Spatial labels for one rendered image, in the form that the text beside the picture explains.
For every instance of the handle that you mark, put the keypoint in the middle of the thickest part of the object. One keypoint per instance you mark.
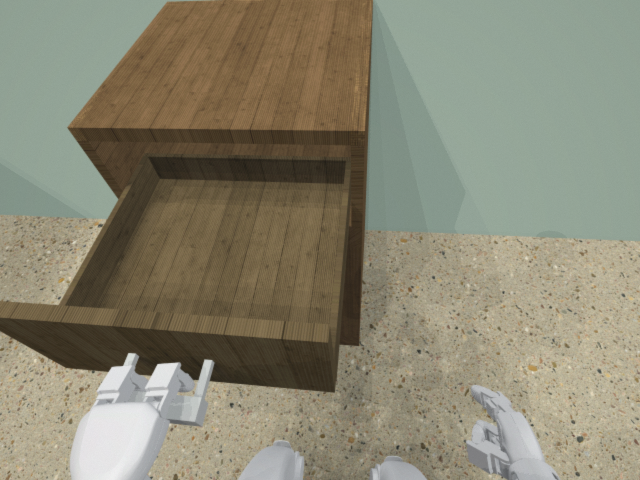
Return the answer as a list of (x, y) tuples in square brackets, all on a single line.
[(184, 410)]

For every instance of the robot right forearm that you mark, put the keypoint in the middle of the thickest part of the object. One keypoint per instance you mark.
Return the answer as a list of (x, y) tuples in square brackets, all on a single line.
[(532, 469)]

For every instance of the robot left shin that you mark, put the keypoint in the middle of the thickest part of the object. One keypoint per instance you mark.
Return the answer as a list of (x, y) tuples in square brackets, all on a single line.
[(282, 443)]

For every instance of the drawer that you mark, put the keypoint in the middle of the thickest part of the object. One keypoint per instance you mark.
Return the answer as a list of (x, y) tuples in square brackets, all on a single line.
[(239, 259)]

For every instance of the cabinet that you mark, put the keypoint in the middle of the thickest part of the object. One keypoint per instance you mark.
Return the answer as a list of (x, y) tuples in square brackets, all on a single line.
[(243, 77)]

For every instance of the robot left thigh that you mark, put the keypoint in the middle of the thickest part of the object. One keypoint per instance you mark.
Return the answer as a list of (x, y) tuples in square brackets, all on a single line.
[(275, 463)]

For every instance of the robot left hand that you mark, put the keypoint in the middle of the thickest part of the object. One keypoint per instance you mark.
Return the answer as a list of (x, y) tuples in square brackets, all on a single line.
[(121, 440)]

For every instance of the robot right hand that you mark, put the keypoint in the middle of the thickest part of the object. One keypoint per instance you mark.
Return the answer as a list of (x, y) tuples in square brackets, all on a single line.
[(494, 449)]

